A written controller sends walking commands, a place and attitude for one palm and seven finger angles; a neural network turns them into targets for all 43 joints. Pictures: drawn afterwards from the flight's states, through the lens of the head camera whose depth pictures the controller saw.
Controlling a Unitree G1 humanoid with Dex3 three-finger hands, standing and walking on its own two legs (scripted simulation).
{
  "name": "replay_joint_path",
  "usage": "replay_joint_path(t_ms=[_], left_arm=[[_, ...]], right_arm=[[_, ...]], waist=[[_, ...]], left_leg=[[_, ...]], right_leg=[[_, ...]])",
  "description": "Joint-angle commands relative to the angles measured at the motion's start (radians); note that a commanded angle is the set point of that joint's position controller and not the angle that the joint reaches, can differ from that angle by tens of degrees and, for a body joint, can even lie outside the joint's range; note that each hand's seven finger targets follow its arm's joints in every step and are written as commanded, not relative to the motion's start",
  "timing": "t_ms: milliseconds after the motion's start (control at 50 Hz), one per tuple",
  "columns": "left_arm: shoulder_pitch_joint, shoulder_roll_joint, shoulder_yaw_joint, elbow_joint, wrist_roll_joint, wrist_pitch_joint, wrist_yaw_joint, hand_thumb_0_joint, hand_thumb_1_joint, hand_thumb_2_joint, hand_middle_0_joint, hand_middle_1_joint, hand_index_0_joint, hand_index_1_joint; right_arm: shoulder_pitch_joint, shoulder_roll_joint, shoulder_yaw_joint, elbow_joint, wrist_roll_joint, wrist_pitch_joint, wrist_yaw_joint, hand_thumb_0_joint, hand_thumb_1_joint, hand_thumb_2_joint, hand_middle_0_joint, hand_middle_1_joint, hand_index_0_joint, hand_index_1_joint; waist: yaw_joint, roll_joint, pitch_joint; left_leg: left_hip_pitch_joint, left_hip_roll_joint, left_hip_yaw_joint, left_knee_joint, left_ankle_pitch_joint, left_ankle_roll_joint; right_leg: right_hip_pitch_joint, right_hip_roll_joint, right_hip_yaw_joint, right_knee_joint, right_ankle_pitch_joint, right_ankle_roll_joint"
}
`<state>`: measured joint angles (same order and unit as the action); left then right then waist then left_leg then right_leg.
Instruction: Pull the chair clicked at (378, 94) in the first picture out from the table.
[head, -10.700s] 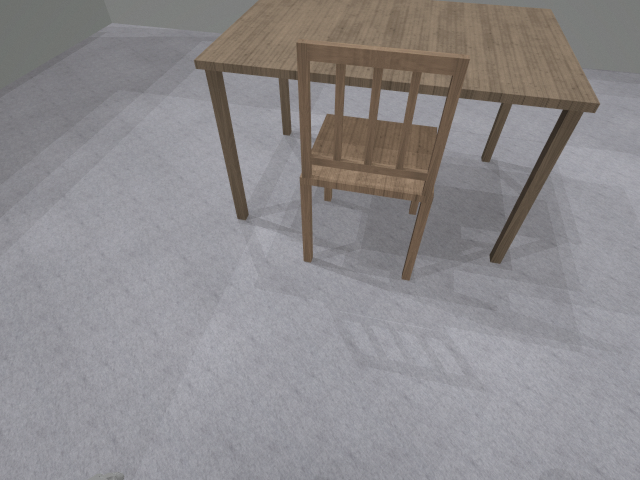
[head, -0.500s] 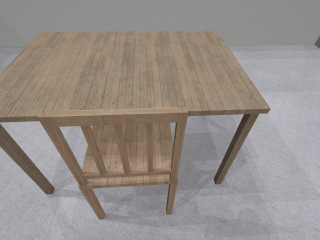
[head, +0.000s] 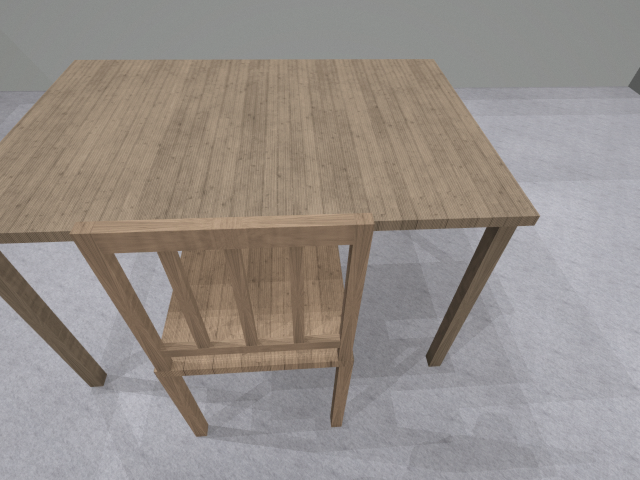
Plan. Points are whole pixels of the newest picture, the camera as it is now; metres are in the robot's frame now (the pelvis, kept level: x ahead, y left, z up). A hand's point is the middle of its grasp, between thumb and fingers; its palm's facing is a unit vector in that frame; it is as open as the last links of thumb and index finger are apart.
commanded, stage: raise the hand toward the chair's back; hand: left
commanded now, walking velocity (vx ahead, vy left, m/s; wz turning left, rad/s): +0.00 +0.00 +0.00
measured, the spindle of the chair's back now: (243, 300) +0.43 +0.16 -0.10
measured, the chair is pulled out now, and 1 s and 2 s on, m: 0.00 0.00 0.00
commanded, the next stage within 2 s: none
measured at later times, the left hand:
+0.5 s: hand out of the picture +0.15 +0.14 -0.08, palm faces +0.14 -0.99 +0.00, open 9.7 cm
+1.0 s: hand (182, 452) +0.17 +0.18 -0.05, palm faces +0.14 -0.99 -0.06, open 14.1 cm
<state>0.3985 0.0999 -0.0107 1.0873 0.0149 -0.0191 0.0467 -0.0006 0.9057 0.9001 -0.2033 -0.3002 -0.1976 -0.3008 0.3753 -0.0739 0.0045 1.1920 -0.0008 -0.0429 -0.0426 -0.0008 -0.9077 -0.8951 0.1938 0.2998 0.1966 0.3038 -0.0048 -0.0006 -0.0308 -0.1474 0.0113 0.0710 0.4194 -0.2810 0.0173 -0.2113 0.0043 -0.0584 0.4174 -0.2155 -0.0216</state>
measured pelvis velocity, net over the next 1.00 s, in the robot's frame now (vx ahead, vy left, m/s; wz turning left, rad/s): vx -0.04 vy -0.01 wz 0.05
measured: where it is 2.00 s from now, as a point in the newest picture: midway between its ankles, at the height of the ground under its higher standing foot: outside the picture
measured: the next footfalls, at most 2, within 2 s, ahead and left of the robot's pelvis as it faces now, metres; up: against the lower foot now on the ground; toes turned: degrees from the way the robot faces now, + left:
none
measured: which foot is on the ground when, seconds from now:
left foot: down 0.00-1.00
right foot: down 0.00-1.00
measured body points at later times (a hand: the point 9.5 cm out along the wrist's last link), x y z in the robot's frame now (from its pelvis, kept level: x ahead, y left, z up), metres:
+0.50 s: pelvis -0.03 -0.01 -0.09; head +0.02 +0.01 +0.35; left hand +0.13 +0.20 -0.07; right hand +0.24 -0.24 -0.11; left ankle -0.04 +0.10 -0.74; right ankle +0.00 -0.11 -0.74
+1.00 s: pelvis -0.04 -0.01 -0.09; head +0.04 +0.00 +0.35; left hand +0.16 +0.23 -0.04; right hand +0.12 -0.26 -0.19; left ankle -0.04 +0.10 -0.74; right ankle +0.00 -0.11 -0.74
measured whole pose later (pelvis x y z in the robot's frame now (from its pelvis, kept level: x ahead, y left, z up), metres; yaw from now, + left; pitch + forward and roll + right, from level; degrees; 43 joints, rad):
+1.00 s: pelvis -0.04 -0.01 -0.09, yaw +3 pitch +17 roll -1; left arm 0.45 0.18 0.13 -0.04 -0.22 -0.49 -0.11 0.00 -0.04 0.50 -0.11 -0.15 -0.10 -0.15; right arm 0.26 -0.24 -0.03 0.57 0.02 -0.18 -0.06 0.01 -0.90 -0.89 0.20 0.30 0.20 0.30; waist -0.02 0.02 -0.14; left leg -0.92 0.02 0.01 1.17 -0.55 0.01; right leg -0.95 -0.03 -0.12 1.13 -0.48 -0.04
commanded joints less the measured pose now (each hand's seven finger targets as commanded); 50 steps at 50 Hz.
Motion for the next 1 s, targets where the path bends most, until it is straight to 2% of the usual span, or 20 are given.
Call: replay_joint_path(t_ms=[0, 20, 40, 60, 80, 100, 160, 200, 260, 280, 340, 420, 480, 540, 580, 660, 720, 780, 880, 980], left_arm=[[0.082, 0.124, 0.014, 0.026, 0.010, -0.022, 0.035, 0.000, 0.900, 0.900, -0.200, -0.300, -0.200, -0.300], [-0.624, 0.241, -0.010, -1.498, -0.190, -0.216, 0.017, 0.000, 0.877, 0.890, -0.198, -0.296, -0.198, -0.296], [-0.323, 0.244, 0.057, -1.256, -0.119, -0.165, 0.093, 0.000, 0.853, 0.880, -0.195, -0.293, -0.195, -0.293], [0.029, 0.019, -0.058, -0.947, -0.124, -0.038, 0.121, 0.000, 0.830, 0.870, -0.193, -0.289, -0.193, -0.289], [0.013, -0.039, -0.094, -0.994, -0.151, 0.008, 0.125, 0.000, 0.807, 0.860, -0.191, -0.285, -0.191, -0.285], [-0.066, -0.054, -0.145, -1.141, -0.166, -0.042, 0.113, 0.000, 0.783, 0.850, -0.188, -0.282, -0.188, -0.282], [-0.072, -0.043, -0.161, -1.178, -0.156, -0.181, 0.089, 0.000, 0.713, 0.820, -0.181, -0.271, -0.181, -0.271], [-0.001, -0.036, -0.073, -1.029, -0.154, -0.292, 0.052, 0.000, 0.667, 0.800, -0.177, -0.263, -0.177, -0.263], [0.270, -0.017, 0.055, -0.990, -0.198, -0.525, -0.072, 0.000, 0.597, 0.770, -0.170, -0.252, -0.170, -0.252], [0.336, 0.042, 0.135, -0.965, -0.186, -0.603, -0.104, 0.000, 0.573, 0.760, -0.167, -0.249, -0.167, -0.249], [0.336, 0.078, 0.127, -1.065, -0.131, -0.632, -0.134, 0.000, 0.503, 0.730, -0.160, -0.238, -0.160, -0.238], [0.148, 0.099, 0.103, -1.322, -0.141, -0.557, -0.097, 0.000, 0.410, 0.690, -0.151, -0.223, -0.151, -0.223], [-0.010, 0.100, 0.099, -1.479, -0.175, -0.622, -0.075, 0.000, 0.340, 0.660, -0.144, -0.212, -0.144, -0.212], [-0.056, 0.076, 0.036, -1.465, -0.195, -0.676, -0.132, 0.000, 0.270, 0.630, -0.137, -0.201, -0.137, -0.201], [-0.064, 0.091, 0.026, -1.391, -0.200, -0.659, -0.194, 0.000, 0.223, 0.610, -0.132, -0.194, -0.132, -0.194], [0.014, 0.153, 0.094, -1.316, -0.241, -0.515, -0.282, 0.000, 0.130, 0.570, -0.123, -0.179, -0.123, -0.179], [0.077, 0.193, 0.202, -1.344, -0.273, -0.416, -0.257, 0.000, 0.060, 0.540, -0.116, -0.168, -0.116, -0.168], [0.122, 0.189, 0.247, -1.370, -0.275, -0.413, -0.180, 0.000, -0.010, 0.510, -0.109, -0.157, -0.109, -0.157], [0.052, 0.161, 0.189, -1.322, -0.240, -0.512, -0.136, 0.000, -0.127, 0.460, -0.097, -0.139, -0.097, -0.139], [0.027, 0.190, 0.186, -1.273, -0.247, -0.546, -0.182, 0.000, -0.243, 0.410, -0.086, -0.120, -0.086, -0.120]], right_arm=[[-0.052, -0.134, -0.005, -0.110, -0.003, 0.004, 0.014, 0.000, -0.900, -0.900, 0.200, 0.300, 0.200, 0.300], [-0.071, -0.365, -0.045, -0.527, 0.032, -0.147, -0.020, 0.000, -0.900, -0.900, 0.200, 0.300, 0.200, 0.300], [-0.164, -0.271, -0.016, -0.441, 0.035, -0.235, -0.048, 0.000, -0.900, -0.900, 0.200, 0.300, 0.200, 0.300], [-0.131, -0.215, -0.025, -0.413, 0.060, -0.255, -0.040, 0.000, -0.900, -0.900, 0.200, 0.300, 0.200, 0.300], [-0.095, -0.241, -0.039, -0.432, 0.071, -0.266, -0.039, 0.000, -0.900, -0.900, 0.200, 0.300, 0.200, 0.300], [-0.117, -0.274, -0.036, -0.479, 0.067, -0.294, -0.043, 0.000, -0.900, -0.900, 0.200, 0.300, 0.200, 0.300], [-0.154, -0.310, -0.046, -0.565, 0.030, -0.339, -0.053, 0.000, -0.900, -0.900, 0.200, 0.300, 0.200, 0.300], [-0.177, -0.300, -0.071, -0.601, 0.007, -0.338, -0.028, 0.000, -0.900, -0.900, 0.200, 0.300, 0.200, 0.300], [-0.230, -0.279, -0.101, -0.676, -0.011, -0.313, 0.029, 0.000, -0.900, -0.900, 0.200, 0.300, 0.200, 0.300], [-0.237, -0.268, -0.115, -0.678, -0.012, -0.290, 0.054, 0.000, -0.900, -0.900, 0.200, 0.300, 0.200, 0.300], [-0.299, -0.268, -0.116, -0.796, -0.009, -0.209, 0.087, 0.000, -0.900, -0.900, 0.200, 0.300, 0.200, 0.300], [-0.288, -0.251, -0.100, -0.884, 0.006, -0.141, 0.061, 0.000, -0.900, -0.900, 0.200, 0.300, 0.200, 0.300], [-0.229, -0.247, -0.088, -0.865, -0.004, -0.146, 0.034, 0.000, -0.900, -0.900, 0.200, 0.300, 0.200, 0.300], [-0.234, -0.258, -0.071, -0.831, -0.009, -0.176, 0.021, 0.000, -0.900, -0.900, 0.200, 0.300, 0.200, 0.300], [-0.237, -0.273, -0.063, -0.812, -0.004, -0.193, 0.013, 0.000, -0.900, -0.900, 0.200, 0.300, 0.200, 0.300], [-0.240, -0.281, -0.059, -0.827, 0.026, -0.197, -0.005, 0.000, -0.900, -0.900, 0.200, 0.300, 0.200, 0.300], [-0.257, -0.259, -0.063, -0.841, 0.039, -0.179, -0.012, 0.000, -0.900, -0.900, 0.200, 0.300, 0.200, 0.300], [-0.265, -0.231, -0.067, -0.829, 0.034, -0.173, -0.016, 0.000, -0.900, -0.900, 0.200, 0.300, 0.200, 0.300], [-0.250, -0.246, -0.068, -0.797, 0.019, -0.187, -0.014, 0.000, -0.900, -0.900, 0.200, 0.300, 0.200, 0.300], [-0.222, -0.281, -0.072, -0.800, 0.025, -0.205, -0.017, 0.000, -0.900, -0.900, 0.200, 0.300, 0.200, 0.300]], waist=[[0.036, 0.027, 0.256], [-0.108, 0.201, -0.265], [-0.019, 0.288, -0.313], [-0.021, 0.168, -0.120], [-0.035, 0.060, -0.068], [-0.050, -0.013, 0.001], [-0.082, -0.210, 0.029], [-0.040, -0.256, 0.018], [0.072, -0.219, -0.150], [0.105, -0.129, -0.200], [0.117, 0.025, -0.245], [0.060, 0.049, -0.307], [-0.014, 0.035, -0.340], [-0.054, 0.066, -0.332], [-0.074, 0.020, -0.317], [-0.024, -0.008, -0.381], [0.027, -0.041, -0.442], [0.050, -0.046, -0.437], [-0.001, -0.047, -0.299], [-0.006, -0.004, -0.301]], left_leg=[[-0.220, 0.095, -0.055, 0.086, 0.110, -0.021], [0.071, -0.005, -0.052, -0.022, 0.187, 0.016], [0.054, 0.012, -0.042, -0.013, 0.235, 0.010], [-0.076, 0.015, -0.069, -0.005, 0.174, -0.001], [-0.145, 0.015, -0.084, 0.012, 0.100, -0.007], [-0.165, 0.018, -0.097, 0.042, 0.019, 0.007], [-0.288, -0.014, -0.112, 0.176, -0.101, 0.019], [-0.420, -0.024, -0.105, 0.283, -0.129, -0.006], [-0.562, -0.031, -0.078, 0.420, 0.002, -0.031], [-0.598, -0.038, -0.070, 0.463, 0.065, -0.043], [-0.655, -0.046, -0.027, 0.524, 0.121, -0.034], [-0.673, -0.045, -0.026, 0.574, 0.008, -0.005], [-0.660, -0.019, -0.078, 0.628, 0.019, 0.005], [-0.680, -0.010, -0.102, 0.681, -0.007, 0.008], [-0.724, -0.007, -0.110, 0.705, -0.050, 0.013], [-0.775, -0.017, -0.105, 0.684, -0.098, 0.011], [-0.761, -0.023, -0.101, 0.648, -0.035, 0.008], [-0.735, -0.016, -0.106, 0.612, 0.024, 0.003], [-0.764, -0.013, -0.101, 0.605, -0.048, 0.005], [-0.745, -0.017, -0.097, 0.590, -0.104, 0.007]], right_leg=[[-0.062, -0.151, 0.115, -0.040, 0.303, -0.011], [0.053, -0.050, 0.092, 0.031, 0.174, -0.015], [0.056, -0.011, 0.044, 0.095, 0.073, -0.041], [-0.027, -0.023, -0.009, 0.094, 0.031, -0.020], [-0.075, -0.026, -0.035, 0.083, -0.010, -0.008], [-0.131, -0.024, -0.035, 0.089, -0.070, -0.002], [-0.326, -0.019, -0.030, 0.145, -0.255, 0.014], [-0.429, -0.028, -0.030, 0.233, -0.329, 0.007], [-0.399, -0.010, -0.034, 0.437, -0.122, -0.014], [-0.379, -0.012, -0.029, 0.509, -0.008, -0.024], [-0.395, -0.017, -0.008, 0.609, 0.105, -0.039], [-0.412, -0.022, 0.066, 0.562, 0.006, -0.025], [-0.497, -0.003, 0.059, 0.581, 0.005, -0.011], [-0.573, -0.005, 0.055, 0.594, -0.047, -0.007], [-0.592, -0.007, 0.067, 0.584, -0.104, -0.004], [-0.485, -0.024, 0.101, 0.538, -0.199, 0.005], [-0.360, -0.036, 0.107, 0.520, -0.128, 0.010], [-0.337, -0.030, 0.070, 0.541, -0.025, 0.007], [-0.459, -0.031, 0.066, 0.521, -0.152, 0.008], [-0.492, -0.035, 0.067, 0.503, -0.254, 0.001]])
